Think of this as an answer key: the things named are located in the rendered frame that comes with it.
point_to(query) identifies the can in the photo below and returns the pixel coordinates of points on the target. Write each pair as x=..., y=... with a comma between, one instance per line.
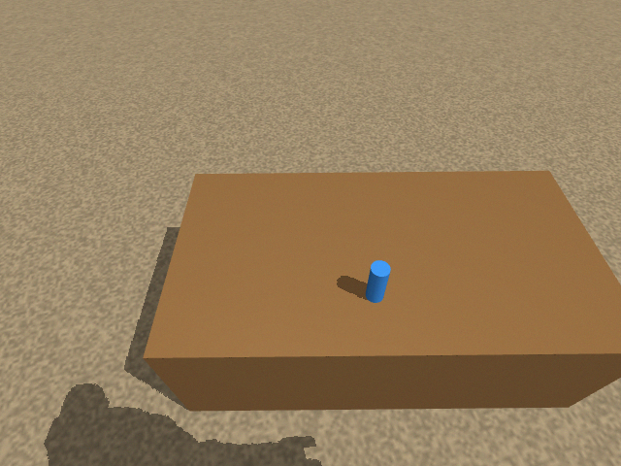
x=377, y=282

